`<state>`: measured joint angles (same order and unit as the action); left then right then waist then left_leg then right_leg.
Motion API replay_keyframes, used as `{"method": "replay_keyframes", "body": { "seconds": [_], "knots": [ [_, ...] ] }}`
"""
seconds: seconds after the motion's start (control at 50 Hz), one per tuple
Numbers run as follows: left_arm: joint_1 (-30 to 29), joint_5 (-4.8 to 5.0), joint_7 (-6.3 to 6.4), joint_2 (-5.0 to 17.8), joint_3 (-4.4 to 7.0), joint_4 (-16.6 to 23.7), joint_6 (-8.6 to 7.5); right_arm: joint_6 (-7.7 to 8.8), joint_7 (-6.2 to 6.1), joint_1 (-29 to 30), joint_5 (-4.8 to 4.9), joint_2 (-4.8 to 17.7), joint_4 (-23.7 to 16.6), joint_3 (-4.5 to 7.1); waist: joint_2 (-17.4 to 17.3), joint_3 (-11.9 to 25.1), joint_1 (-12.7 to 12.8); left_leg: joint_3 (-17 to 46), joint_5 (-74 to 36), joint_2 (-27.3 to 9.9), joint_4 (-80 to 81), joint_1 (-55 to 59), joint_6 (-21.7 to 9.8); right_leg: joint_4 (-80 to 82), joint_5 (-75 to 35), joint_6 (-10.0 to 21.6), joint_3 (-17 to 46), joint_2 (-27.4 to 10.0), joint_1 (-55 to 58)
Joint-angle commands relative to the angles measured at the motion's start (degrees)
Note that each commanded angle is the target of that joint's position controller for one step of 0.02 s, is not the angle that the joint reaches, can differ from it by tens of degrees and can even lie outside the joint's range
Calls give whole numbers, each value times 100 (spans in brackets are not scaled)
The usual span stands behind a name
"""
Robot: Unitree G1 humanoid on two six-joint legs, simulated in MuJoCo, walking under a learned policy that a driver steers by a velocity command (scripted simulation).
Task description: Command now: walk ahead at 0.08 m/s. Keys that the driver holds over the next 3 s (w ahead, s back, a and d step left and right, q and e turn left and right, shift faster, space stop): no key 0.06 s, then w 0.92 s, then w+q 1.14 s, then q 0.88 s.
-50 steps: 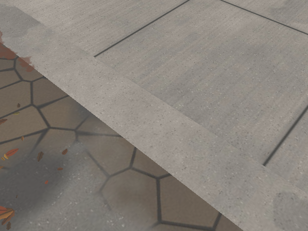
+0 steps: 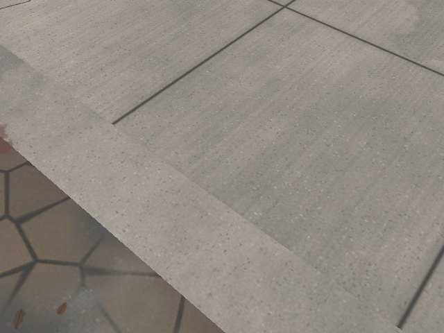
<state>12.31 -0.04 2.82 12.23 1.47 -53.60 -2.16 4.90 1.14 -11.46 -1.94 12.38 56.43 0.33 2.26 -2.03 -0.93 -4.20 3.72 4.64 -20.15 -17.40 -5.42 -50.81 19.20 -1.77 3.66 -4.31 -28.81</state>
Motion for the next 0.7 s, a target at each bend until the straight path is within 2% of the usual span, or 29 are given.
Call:
{"method": "replay_keyframes", "body": {
  "seconds": [0.02, 0.06, 0.08, 0.12, 0.14, 0.16, 0.18, 0.2, 0.22, 0.24, 0.26, 0.3, 0.34, 0.38, 0.42, 0.46, 0.5, 0.52, 0.54, 0.56, 0.58, 0.6, 0.62, 0.64, 0.66, 0.68, 0.7],
  "knots": [
    [866, -18, 46, 307, 75, -84, 203, -18, -123, 334, 60, 848, -350, 163, -756, 710, 270, 1024, 249, -1532, 925, -633, -916, 755, -425, -18, -128, -6, 1473],
    [669, -25, 37, 378, 111, -57, 235, -103, -176, 353, 132, 823, -329, 156, -763, 436, 286, 1226, 1638, -1513, 987, -825, -770, 1300, -623, 60, -220, 76, 1625],
    [661, -53, 23, 392, 127, -85, 213, -134, -194, 283, 198, 852, -300, 170, -733, 380, 293, 1321, 2308, -1478, 998, -880, -672, 1538, -622, 133, -380, 180, 1736],
    [705, -68, -9, 433, 161, -129, 138, -192, -234, 70, 320, 973, -258, 223, -723, 222, 276, 1681, 3370, -1514, 955, -757, -553, 1731, -30, 345, -549, 276, 1630],
    [782, -51, -21, 417, 156, -159, 82, -199, -249, 54, 350, 927, -285, 223, -577, 101, 299, 1756, 3596, -1478, 748, -752, -500, 2026, 274, 535, -437, 178, 1578],
    [878, -38, -22, 563, 189, -220, 24, -178, -257, 122, 369, 797, -354, 203, -170, -79, 296, 1502, 3447, -1240, 367, -965, -382, 2535, 789, 808, -45, -76, 1545],
    [1186, 0, -34, 798, 282, -394, -26, -138, -263, 297, 394, 684, -459, 200, 563, -276, 371, 671, 3188, -632, -356, -1366, -125, 3283, 1813, 1117, 667, -377, 1479],
    [1570, 38, -54, 935, 348, -483, -113, -56, -255, 633, 391, 587, -596, 185, 1288, -351, 577, 53, 2389, -183, -1710, -1964, 90, 4246, 2407, 1456, 1878, -1087, 1962],
    [1513, -33, -65, 1005, 379, -466, -214, 15, -221, 709, 342, 641, -652, 219, 1515, -366, 572, 333, 2163, -273, -2621, -2541, 29, 4473, 1969, 1620, 2706, -1589, 2369],
    [1313, -63, -85, 777, 330, -384, -313, 47, -172, 512, 321, 753, -536, 278, 1012, -194, 375, 597, 2026, -469, -3156, -2755, 0, 4321, 1425, 1548, 2561, -1529, 2589],
    [1189, 4, -111, 671, 314, -348, -383, 65, -120, 374, 315, 733, -441, 297, 678, -62, 264, 695, 1734, -594, -3351, -2921, -12, 4232, 991, 1431, 2278, -1420, 2816],
    [1127, 99, -145, 572, 287, -326, -408, 97, -78, 515, 300, 576, -418, 295, 354, 65, 237, 621, 1197, -763, -3155, -2850, 77, 4269, 154, 1228, 1629, -1190, 2926],
    [1199, 72, -154, 585, 295, -353, -383, 93, -60, 802, 292, 399, -458, 251, 386, 96, 305, 364, 780, -719, -2650, -2350, 241, 4318, -430, 1123, 1022, -911, 2626],
    [1318, 66, -146, 726, 335, -382, -366, 71, -49, 1089, 303, 294, -528, 195, 486, 58, 402, 210, 604, -652, -2059, -1839, 332, 4346, -560, 1121, 696, -792, 2322],
    [1416, 93, -153, 908, 389, -417, -363, 51, -36, 1258, 340, 342, -571, 170, 573, -10, 455, 104, 646, -594, -1610, -1405, 365, 4309, -523, 1155, 571, -800, 2108],
    [1469, 143, -175, 988, 427, -458, -356, 38, -16, 1322, 364, 451, -604, 169, 644, -74, 449, 78, 730, -599, -1308, -1076, 333, 4192, -384, 1179, 585, -904, 2012],
    [1389, 201, -183, 981, 443, -469, -336, 37, -3, 1114, 366, 576, -554, 206, 621, -86, 266, 69, 669, -588, -987, -540, 234, 3951, -258, 1100, 583, -953, 1851],
    [1329, 207, -181, 955, 439, -463, -322, 28, -14, 796, 361, 653, -440, 251, 563, -27, 93, 30, 665, -531, -873, -80, 184, 3712, -326, 1023, 521, -897, 1702],
    [1229, 177, -178, 897, 416, -434, -317, 15, -48, 227, 373, 804, -252, 345, 473, 162, -182, 15, 726, -450, -767, 672, 97, 3199, -852, 914, 374, -760, 1450],
    [1040, 123, -186, 710, 353, -345, -329, 25, -99, -658, 375, 1153, -21, 498, -16, 622, -579, 650, 894, -924, -575, 1858, -122, 1831, -1372, 681, -70, -390, 869],
    [1099, 57, -188, 168, 208, -103, -426, -14, -136, -1385, 301, 1830, 71, 673, -1681, 1193, -705, 2768, 1517, -2310, 47, 3436, -792, -414, -294, 263, -812, 333, -936],
    [1063, 82, -188, 231, 206, -75, -538, 45, -69, -1630, 262, 1690, 162, 611, -1914, 1473, -724, 4435, 2180, -2808, 706, 3463, -1262, -1804, 1136, 269, -128, 489, -1704],
    [863, 203, -225, 622, 299, -19, -600, 108, -35, -1068, 255, 1264, 16, 467, -1349, 900, -483, 3931, 2334, -2707, 700, 2951, -1116, -2394, 784, 450, 140, 92, -2151],
    [651, 235, -235, 696, 316, 12, -601, 134, 8, -588, 256, 925, -127, 377, -1011, 545, -304, 3165, 2030, -2408, 765, 2342, -881, -2367, 183, 560, 45, -163, -2072],
    [555, 192, -198, 641, 334, 7, -571, 141, 54, -225, 224, 755, -217, 321, -734, 284, -147, 2593, 1517, -2137, 908, 1810, -753, -2091, -319, 572, -23, -317, -1885],
    [531, 137, -159, 587, 364, 17, -518, 139, 77, -117, 200, 625, -217, 278, -745, 139, -18, 2119, 891, -1914, 1011, 1418, -634, -1776, -614, 571, -30, -442, -1602],
    [578, 129, -152, 514, 369, 9, -462, 121, 77, -192, 177, 503, -153, 242, -818, 125, 62, 1775, 408, -1756, 1080, 1202, -568, -1598, -791, 567, -70, -476, -1342]
  ]
}}
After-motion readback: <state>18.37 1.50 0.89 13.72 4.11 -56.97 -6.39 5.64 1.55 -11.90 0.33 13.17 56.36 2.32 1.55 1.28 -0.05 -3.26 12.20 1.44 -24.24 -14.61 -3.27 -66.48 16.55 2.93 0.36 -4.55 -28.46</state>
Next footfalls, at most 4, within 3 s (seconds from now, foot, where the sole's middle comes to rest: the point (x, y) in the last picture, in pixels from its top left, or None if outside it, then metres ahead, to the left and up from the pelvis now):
0.14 right None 0.09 -0.14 -0.77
0.56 left None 0.26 0.14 -0.77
1.08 right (250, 290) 0.61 -0.08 -0.77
1.66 left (156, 228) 0.83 0.23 -0.77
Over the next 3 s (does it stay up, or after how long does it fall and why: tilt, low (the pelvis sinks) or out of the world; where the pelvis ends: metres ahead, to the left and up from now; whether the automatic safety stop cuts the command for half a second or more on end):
stays up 1.11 0.33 0.00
